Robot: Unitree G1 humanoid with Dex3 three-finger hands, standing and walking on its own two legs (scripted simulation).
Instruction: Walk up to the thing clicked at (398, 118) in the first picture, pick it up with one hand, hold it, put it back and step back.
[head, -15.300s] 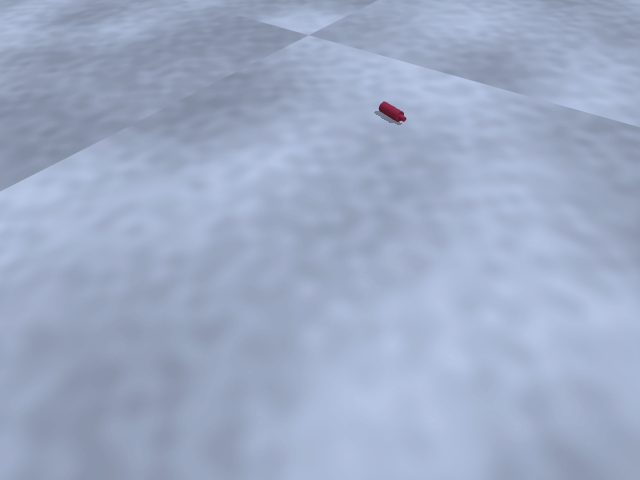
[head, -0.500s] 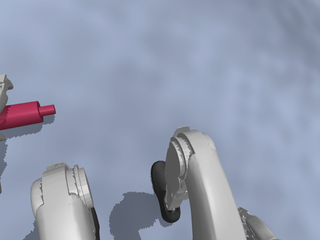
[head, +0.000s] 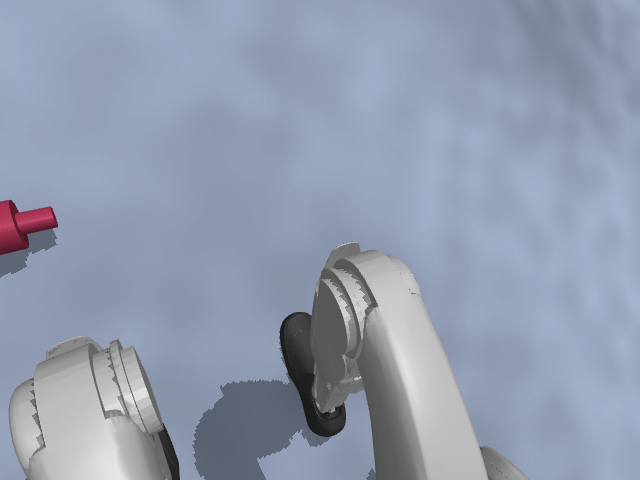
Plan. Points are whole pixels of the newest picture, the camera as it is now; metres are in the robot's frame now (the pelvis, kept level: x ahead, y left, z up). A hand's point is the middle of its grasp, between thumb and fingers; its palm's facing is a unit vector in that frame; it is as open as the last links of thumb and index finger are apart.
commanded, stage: rest palm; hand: left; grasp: from above
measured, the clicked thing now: out of the picture +0.46 +0.28 -0.27
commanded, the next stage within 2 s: close in 0.06 s
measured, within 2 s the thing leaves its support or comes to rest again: neither
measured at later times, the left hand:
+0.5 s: hand out of the picture +0.45 +0.29 -0.24, palm faces -0.43 -0.11 -0.90, open 12.5 cm
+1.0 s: hand out of the picture +0.45 +0.29 -0.25, palm faces -0.44 -0.12 -0.89, open 10.9 cm
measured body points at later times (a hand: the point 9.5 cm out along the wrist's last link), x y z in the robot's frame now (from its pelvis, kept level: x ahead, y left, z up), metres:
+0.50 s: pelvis +0.00 +0.00 +0.00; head +0.26 +0.13 +0.34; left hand +0.47 +0.30 -0.19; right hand +0.05 -0.26 -0.05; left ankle +0.06 +0.11 -0.26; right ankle +0.13 -0.14 -0.26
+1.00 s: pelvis -0.01 +0.00 +0.00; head +0.27 +0.12 +0.34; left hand +0.47 +0.30 -0.20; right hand +0.04 -0.26 -0.04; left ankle +0.06 +0.11 -0.26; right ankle +0.13 -0.14 -0.26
